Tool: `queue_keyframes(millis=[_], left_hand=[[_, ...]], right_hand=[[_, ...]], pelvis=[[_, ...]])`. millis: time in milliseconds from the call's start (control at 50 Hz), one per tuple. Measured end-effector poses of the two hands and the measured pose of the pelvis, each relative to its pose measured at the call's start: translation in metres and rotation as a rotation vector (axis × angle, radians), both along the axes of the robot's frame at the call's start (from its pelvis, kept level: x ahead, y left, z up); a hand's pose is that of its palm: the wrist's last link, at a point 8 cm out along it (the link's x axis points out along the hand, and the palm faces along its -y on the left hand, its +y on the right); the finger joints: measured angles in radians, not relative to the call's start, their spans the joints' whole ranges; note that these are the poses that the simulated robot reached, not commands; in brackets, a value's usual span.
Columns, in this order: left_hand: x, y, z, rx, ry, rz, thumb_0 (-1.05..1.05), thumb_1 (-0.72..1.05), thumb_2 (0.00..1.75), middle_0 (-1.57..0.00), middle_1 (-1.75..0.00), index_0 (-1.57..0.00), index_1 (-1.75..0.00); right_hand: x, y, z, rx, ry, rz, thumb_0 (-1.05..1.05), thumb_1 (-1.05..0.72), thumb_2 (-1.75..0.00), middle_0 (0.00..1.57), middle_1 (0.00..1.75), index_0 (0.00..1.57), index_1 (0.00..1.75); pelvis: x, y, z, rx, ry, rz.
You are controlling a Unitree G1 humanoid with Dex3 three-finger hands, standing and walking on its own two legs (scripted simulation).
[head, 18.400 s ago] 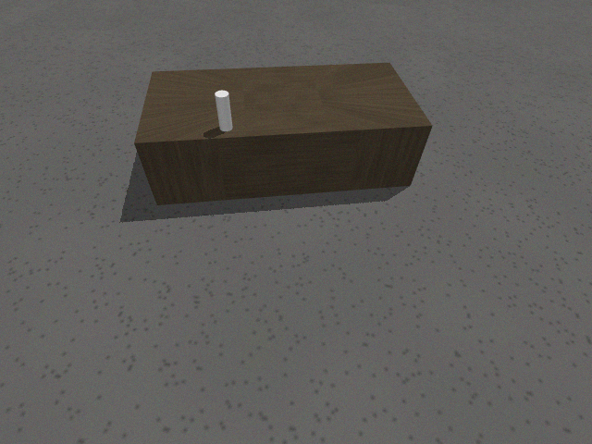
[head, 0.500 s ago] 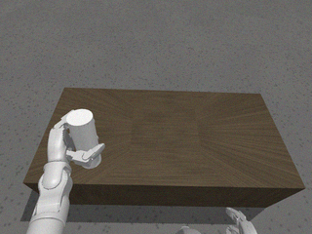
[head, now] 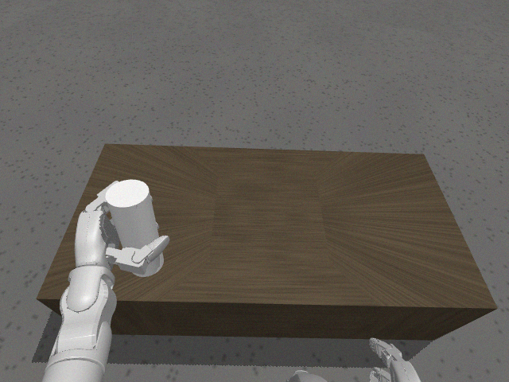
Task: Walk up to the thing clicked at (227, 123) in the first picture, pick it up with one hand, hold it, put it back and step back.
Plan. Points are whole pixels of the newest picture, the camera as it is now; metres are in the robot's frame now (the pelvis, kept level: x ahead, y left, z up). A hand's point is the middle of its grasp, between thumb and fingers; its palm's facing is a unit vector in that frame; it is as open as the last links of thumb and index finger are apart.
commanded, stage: hold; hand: left
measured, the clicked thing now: (138, 231) +0.32 +0.17 +0.07
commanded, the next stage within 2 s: crouch in 0.64 s
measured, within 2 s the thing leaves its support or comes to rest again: neither
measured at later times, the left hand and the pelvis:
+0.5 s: hand (140, 229) +0.33 +0.17 +0.06, palm faces +0.10 -1.00 -0.01, open 9.2 cm; pelvis +0.00 +0.00 +0.00, yaw +0 degrees
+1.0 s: hand (142, 235) +0.34 +0.17 +0.03, palm faces +0.10 -0.99 +0.02, open 9.2 cm; pelvis -0.01 +0.00 -0.01, yaw +0 degrees
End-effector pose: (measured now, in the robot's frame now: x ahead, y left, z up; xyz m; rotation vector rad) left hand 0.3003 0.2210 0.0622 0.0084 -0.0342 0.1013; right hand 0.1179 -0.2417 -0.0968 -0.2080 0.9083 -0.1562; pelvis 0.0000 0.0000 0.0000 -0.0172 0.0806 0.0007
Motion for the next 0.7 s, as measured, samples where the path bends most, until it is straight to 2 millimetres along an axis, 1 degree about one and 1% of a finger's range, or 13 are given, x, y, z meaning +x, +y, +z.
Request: queue_keyframes(millis=[380,700], left_hand=[[0.0044,0.0004,0.0018,0.004,0.008,0.003,0.03,-0.34,1.14,-0.89,-1.28,-0.76,-1.19],[0.0008,0.0005,-0.0017,0.002,0.007,0.007,0.03,-0.34,1.14,-0.90,-1.27,-0.76,-1.19]], right_hand=[[0.0019,0.0029,-0.0004,0.008,0.001,0.000,0.01,-0.90,-0.89,0.20,0.30,0.20,0.30],[0.0033,0.0010,-0.0010,0.006,0.005,0.005,0.01,-0.91,-0.90,0.20,0.30,0.20,0.30]], pelvis=[[0.0033,0.0014,0.0009,0.000,0.002,0.001],[0.0036,0.0005,0.0000,0.000,0.003,0.002]])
